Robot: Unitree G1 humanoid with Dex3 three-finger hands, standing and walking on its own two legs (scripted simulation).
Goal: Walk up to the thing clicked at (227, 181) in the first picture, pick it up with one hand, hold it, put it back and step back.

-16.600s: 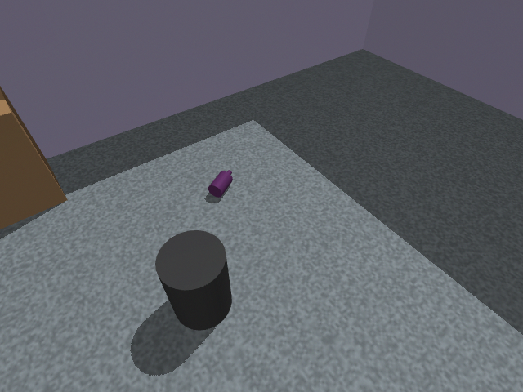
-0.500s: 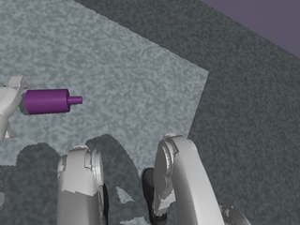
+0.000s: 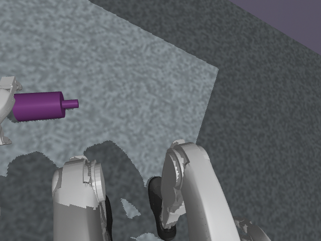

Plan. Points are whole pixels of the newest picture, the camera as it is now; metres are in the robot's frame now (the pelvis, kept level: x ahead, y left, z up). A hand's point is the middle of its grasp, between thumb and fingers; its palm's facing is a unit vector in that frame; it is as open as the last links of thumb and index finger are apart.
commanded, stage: rise first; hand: left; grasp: from above
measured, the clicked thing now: (49, 105) +0.49 +0.25 -0.30
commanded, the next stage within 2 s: approach in 0.12 s
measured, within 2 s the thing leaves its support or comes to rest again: neither
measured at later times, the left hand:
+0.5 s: hand (23, 98) +0.48 +0.28 -0.18, palm faces -0.41 -0.03 -0.91, open 14.1 cm
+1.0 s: hand (28, 116) +0.44 +0.28 -0.21, palm faces -0.58 -0.08 -0.81, open 14.0 cm
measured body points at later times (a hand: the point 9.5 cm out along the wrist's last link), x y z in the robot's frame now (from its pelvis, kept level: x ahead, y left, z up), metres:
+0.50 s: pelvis +0.00 +0.00 -0.01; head +0.25 +0.09 +0.36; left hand +0.49 +0.28 -0.13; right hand +0.06 -0.27 -0.11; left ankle +0.07 +0.10 -0.31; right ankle +0.10 -0.10 -0.31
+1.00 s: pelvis -0.01 +0.00 -0.01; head +0.26 +0.07 +0.35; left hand +0.46 +0.28 -0.17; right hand +0.00 -0.27 -0.09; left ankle +0.07 +0.10 -0.31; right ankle +0.10 -0.10 -0.31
